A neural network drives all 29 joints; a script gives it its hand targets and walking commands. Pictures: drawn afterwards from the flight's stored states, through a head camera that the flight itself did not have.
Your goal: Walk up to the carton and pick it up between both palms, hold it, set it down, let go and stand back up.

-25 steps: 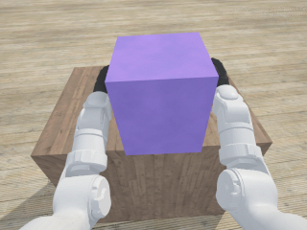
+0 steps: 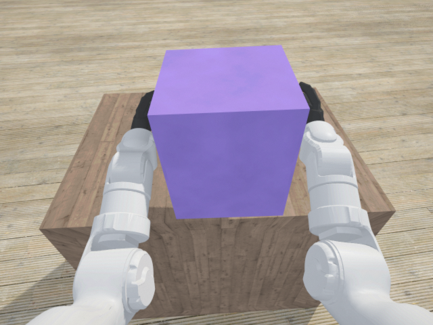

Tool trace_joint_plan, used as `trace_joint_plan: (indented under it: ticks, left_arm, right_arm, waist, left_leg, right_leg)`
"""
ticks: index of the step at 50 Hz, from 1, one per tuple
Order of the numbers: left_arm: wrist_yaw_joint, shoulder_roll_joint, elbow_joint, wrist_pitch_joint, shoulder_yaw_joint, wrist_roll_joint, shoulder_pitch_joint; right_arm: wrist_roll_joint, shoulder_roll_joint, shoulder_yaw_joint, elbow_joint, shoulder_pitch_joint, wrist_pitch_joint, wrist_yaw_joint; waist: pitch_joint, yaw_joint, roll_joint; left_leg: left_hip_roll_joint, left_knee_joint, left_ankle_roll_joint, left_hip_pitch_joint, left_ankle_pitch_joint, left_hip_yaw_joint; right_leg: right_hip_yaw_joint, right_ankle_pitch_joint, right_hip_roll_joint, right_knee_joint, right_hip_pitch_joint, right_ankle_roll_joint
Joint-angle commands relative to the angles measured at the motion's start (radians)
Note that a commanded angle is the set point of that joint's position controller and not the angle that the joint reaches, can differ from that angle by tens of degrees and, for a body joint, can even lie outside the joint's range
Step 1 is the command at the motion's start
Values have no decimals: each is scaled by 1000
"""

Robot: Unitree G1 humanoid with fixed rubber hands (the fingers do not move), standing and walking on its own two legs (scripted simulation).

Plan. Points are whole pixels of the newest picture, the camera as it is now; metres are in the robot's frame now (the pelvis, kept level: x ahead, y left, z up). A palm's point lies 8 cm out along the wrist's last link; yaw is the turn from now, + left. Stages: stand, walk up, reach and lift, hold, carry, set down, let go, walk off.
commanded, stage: hold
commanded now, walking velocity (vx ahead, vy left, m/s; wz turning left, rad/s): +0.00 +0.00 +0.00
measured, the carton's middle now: (226, 135) +0.42 -0.01 +0.16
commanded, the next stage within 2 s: set down in 1.36 s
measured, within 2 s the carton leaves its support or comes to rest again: neither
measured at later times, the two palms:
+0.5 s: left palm (139, 149) +0.37 +0.14 +0.18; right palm (315, 140) +0.37 -0.16 +0.19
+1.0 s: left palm (143, 127) +0.38 +0.13 +0.21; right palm (328, 119) +0.38 -0.17 +0.23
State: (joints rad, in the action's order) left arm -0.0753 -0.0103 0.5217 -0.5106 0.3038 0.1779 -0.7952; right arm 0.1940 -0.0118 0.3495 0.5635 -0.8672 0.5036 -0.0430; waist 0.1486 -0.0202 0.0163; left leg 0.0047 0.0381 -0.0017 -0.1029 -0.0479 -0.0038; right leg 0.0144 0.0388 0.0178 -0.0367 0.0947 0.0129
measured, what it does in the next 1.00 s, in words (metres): stands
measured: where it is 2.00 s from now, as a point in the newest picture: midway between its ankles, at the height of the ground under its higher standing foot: outside the picture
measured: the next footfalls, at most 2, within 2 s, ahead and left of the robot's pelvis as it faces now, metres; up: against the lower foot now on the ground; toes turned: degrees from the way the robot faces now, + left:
none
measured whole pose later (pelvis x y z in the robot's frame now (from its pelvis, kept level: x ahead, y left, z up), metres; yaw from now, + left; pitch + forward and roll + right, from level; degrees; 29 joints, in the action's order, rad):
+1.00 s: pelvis -0.03 -0.01 +0.00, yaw -1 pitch +5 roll +0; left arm -0.04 -0.03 0.59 -0.52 0.41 0.26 -0.89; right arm 0.28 -0.01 0.43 0.66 -0.97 0.51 -0.01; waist 0.19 -0.01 0.02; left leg -0.01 -0.02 0.01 -0.16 -0.05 0.00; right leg 0.00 0.05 0.00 0.02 0.16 0.00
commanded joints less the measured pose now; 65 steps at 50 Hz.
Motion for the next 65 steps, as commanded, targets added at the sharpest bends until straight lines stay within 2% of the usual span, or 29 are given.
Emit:
trace_joint_plan:
  ticks: [1,2,3,6,7,8,10,12,15,16,21,24,26,27,29,31,32,36,40,44,48,49,52,55,56,59,63,64,65]
  left_arm:
    - [150,-559,-254,68,-389,-162,-787]
    - [148,-561,-270,65,-404,-168,-771]
    - [144,-558,-266,61,-417,-168,-747]
    - [145,-566,-274,35,-413,-181,-706]
    - [144,-559,-279,33,-421,-168,-681]
    - [142,-556,-303,31,-420,-171,-667]
    - [143,-538,-334,27,-436,-174,-685]
    - [142,-541,-367,21,-454,-178,-662]
    - [146,-562,-359,14,-462,-182,-632]
    - [151,-570,-359,11,-463,-193,-634]
    - [158,-541,-414,9,-460,-189,-665]
    - [161,-526,-386,5,-442,-168,-676]
    - [166,-524,-360,5,-422,-160,-670]
    - [168,-512,-354,8,-416,-152,-676]
    - [171,-500,-317,12,-392,-146,-720]
    - [178,-497,-258,15,-369,-143,-715]
    - [176,-497,-257,24,-369,-132,-736]
    - [183,-507,-191,28,-319,-128,-791]
    - [194,-508,-156,45,-283,-101,-839]
    - [200,-497,-106,57,-232,-75,-868]
    - [209,-492,-64,65,-208,-49,-902]
    - [208,-487,-54,68,-197,-53,-907]
    - [219,-519,-16,73,-191,-45,-924]
    - [224,-526,-12,76,-190,-43,-938]
    - [222,-522,3,71,-197,-39,-925]
    - [220,-531,-16,73,-189,-50,-916]
    - [214,-533,-104,72,-256,-79,-916]
    - [210,-539,-106,66,-254,-82,-901]
    - [204,-542,-108,60,-262,-82,-885]
  right_arm:
    - [-136,-585,-409,-179,-615,-21,144]
    - [-145,-590,-431,-200,-613,-16,142]
    - [-155,-579,-439,-211,-601,-10,140]
    - [-140,-576,-445,-233,-579,11,142]
    - [-137,-575,-450,-247,-565,12,139]
    - [-137,-562,-449,-258,-542,17,140]
    - [-147,-568,-454,-243,-521,28,140]
    - [-155,-556,-458,-255,-499,35,140]
    - [-150,-554,-490,-311,-499,35,147]
    - [-142,-573,-505,-307,-507,39,149]
    - [-154,-566,-481,-300,-496,45,157]
    - [-149,-555,-469,-288,-508,41,161]
    - [-140,-539,-458,-303,-534,38,162]
    - [-129,-533,-450,-277,-541,39,161]
    - [-114,-534,-423,-223,-558,34,167]
    - [-105,-517,-401,-214,-592,24,165]
    - [-110,-521,-403,-188,-607,20,167]
    - [-97,-538,-366,-114,-657,15,174]
    - [-82,-570,-327,-48,-697,-3,191]
    - [-55,-579,-288,-7,-719,-18,196]
    - [-52,-587,-254,54,-746,-23,196]
    - [-42,-592,-242,61,-731,-23,196]
    - [-22,-580,-233,76,-772,-30,198]
    - [-30,-600,-230,72,-784,-35,199]
    - [-27,-588,-225,85,-773,-36,196]
    - [-38,-617,-247,56,-788,-33,194]
    - [-59,-615,-270,18,-717,-25,186]
    - [-58,-601,-284,-7,-717,-23,182]
    - [-73,-614,-295,-20,-721,-18,179]
  waist:
    - [572,-11,-14]
    - [600,-7,-21]
    - [591,-5,14]
    - [510,-4,-33]
    - [514,-1,-9]
    - [494,-16,-23]
    - [499,-10,-16]
    - [497,-9,24]
    - [490,-8,-5]
    - [482,-10,-26]
    - [489,-5,9]
    - [445,-2,28]
    - [429,-4,-3]
    - [429,-5,7]
    - [411,-12,-40]
    - [469,-12,-9]
    - [453,-12,15]
    - [418,4,-29]
    - [446,4,-3]
    - [418,11,-52]
    - [450,21,-11]
    - [449,2,-38]
    - [459,-8,-53]
    - [484,9,-21]
    - [482,-1,7]
    - [473,4,-66]
    - [555,-3,-4]
    - [546,18,-5]
    - [573,10,2]
  left_leg:
    - [28,-106,22,254,-391,-21]
    - [28,-104,21,256,-409,-31]
    - [33,-99,27,244,-401,-21]
    - [27,-87,25,223,-360,-30]
    - [32,-89,19,233,-364,-26]
    - [29,-92,26,227,-354,-25]
    - [28,-96,32,229,-364,-22]
    - [32,-101,38,248,-370,-15]
    - [26,-105,40,245,-370,-21]
    - [29,-101,39,242,-359,-18]
    - [32,-100,38,200,-266,-23]
    - [29,-106,49,186,-190,-13]
    - [29,-95,36,173,-117,-9]
    - [27,-94,33,158,-73,0]
    - [25,-90,24,146,-18,-5]
    - [20,-91,20,163,22,-10]
    - [21,-96,18,147,21,-1]
    - [23,-82,16,90,83,11]
    - [22,-81,0,87,84,7]
    - [25,-69,-11,71,119,18]
    - [28,-63,-18,44,101,18]
    - [35,-67,-13,61,85,23]
    - [23,-54,-21,96,61,11]
    - [25,-45,-19,109,-6,10]
    - [29,-31,-14,91,-8,18]
    - [28,-26,-24,106,-79,9]
    - [28,-25,-2,171,-197,2]
    - [28,-16,-3,161,-212,-3]
    - [28,-20,0,192,-230,0]
  right_leg:
    - [-26,405,-49,111,-246,-2]
    - [-28,445,-52,116,-272,-2]
    - [-26,440,-48,110,-291,-2]
    - [-26,411,-51,109,-272,-6]
    - [-27,409,-50,110,-283,-1]
    - [-25,401,-56,105,-263,-6]
    - [-28,395,-54,107,-263,0]
    - [-26,373,-52,102,-240,-4]
    - [-32,377,-55,99,-259,-3]
    - [-21,380,-58,105,-259,5]
    - [-28,291,-53,103,-239,-7]
    - [-22,187,-57,93,-197,-14]
    - [-17,128,-58,94,-165,-8]
    - [-19,86,-50,86,-158,-7]
    - [-13,26,-55,86,-123,-9]
    - [-9,-21,-51,80,-115,-13]
    - [-7,-20,-53,81,-110,-15]
    - [-3,-63,-45,71,-113,-12]
    - [-9,-67,-47,84,-102,-22]
    - [7,-75,-45,82,-80,-14]
    - [-13,-26,-37,85,-104,-17]
    - [3,-9,-44,84,-105,-13]
    - [-3,23,-41,74,-105,-18]
    - [-10,98,-40,74,-151,-11]
    - [-5,110,-41,64,-177,-14]
    - [-2,187,-38,66,-202,-9]
    - [-11,307,-40,75,-242,-9]
    - [-12,328,-33,74,-265,-12]
    - [-14,345,-31,73,-272,-7]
